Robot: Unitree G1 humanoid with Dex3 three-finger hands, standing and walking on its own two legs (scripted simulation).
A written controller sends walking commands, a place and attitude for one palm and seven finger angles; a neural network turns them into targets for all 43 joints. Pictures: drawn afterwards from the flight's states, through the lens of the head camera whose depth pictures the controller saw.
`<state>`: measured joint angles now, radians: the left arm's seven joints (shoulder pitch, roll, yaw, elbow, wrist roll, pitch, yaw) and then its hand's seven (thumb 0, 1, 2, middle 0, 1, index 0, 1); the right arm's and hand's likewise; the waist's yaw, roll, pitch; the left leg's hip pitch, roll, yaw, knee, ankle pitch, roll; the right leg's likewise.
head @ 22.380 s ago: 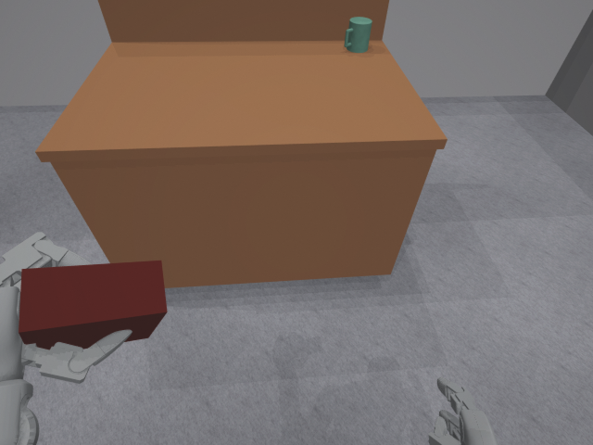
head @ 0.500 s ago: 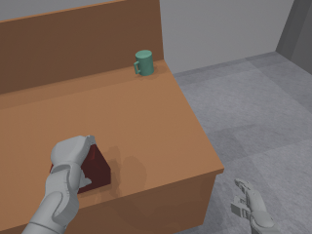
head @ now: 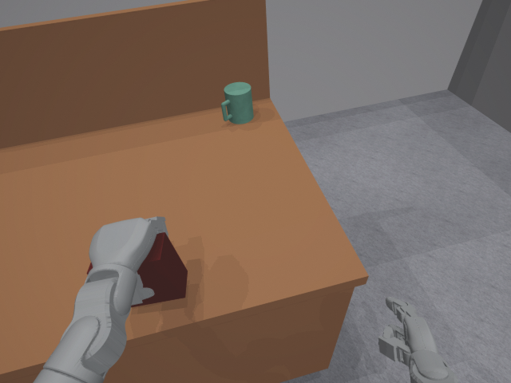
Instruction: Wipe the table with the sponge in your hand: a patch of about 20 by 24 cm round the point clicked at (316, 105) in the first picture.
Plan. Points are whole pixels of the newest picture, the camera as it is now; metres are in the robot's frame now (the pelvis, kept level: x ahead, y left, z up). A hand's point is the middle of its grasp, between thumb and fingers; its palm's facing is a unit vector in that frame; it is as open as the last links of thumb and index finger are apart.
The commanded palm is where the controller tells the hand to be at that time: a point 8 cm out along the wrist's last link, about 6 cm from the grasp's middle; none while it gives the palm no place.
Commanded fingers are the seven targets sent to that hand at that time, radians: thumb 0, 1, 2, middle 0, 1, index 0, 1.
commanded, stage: move the sponge above the wiping area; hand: left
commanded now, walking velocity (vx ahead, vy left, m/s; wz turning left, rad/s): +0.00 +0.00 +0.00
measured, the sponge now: (147, 277) +0.26 +0.24 +0.02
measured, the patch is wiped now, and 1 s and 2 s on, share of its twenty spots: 0.00 0.00 0.00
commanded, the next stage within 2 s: lower the sponge onto the table in 0.94 s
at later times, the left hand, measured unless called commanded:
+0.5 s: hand (142, 239) +0.28 +0.23 +0.09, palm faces +0.09 -0.07 -0.99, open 9.3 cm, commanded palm +0.25 +0.24 +0.15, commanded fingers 0.00 0.10 1.30 -1.20 -1.60 -1.20 -1.60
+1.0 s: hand (125, 217) +0.30 +0.26 +0.12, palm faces +0.16 -0.05 -0.99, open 9.3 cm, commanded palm +0.26 +0.25 +0.15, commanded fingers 0.00 0.10 1.30 -1.20 -1.60 -1.20 -1.60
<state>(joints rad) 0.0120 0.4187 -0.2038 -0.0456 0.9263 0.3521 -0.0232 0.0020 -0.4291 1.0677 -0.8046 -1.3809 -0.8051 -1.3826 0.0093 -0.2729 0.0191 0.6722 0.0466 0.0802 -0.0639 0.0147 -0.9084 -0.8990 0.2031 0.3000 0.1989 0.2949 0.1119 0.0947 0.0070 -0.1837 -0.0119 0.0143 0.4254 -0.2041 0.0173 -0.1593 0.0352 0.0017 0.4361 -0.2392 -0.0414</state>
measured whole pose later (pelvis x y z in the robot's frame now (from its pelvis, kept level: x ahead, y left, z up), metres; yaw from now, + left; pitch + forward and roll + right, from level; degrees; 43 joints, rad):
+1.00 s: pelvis +0.01 -0.01 +0.00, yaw -1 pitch -2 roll +0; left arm -0.13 0.43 -0.12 0.04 0.92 0.44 0.11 0.00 -0.43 1.07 -0.80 -1.38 -0.81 -1.38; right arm -0.01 -0.25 0.03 0.72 0.07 0.09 -0.05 0.01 -0.91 -0.90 0.20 0.30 0.20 0.29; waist 0.10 0.10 -0.02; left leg -0.16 0.00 0.02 0.40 -0.20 0.00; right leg -0.14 0.05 0.01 0.41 -0.23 -0.05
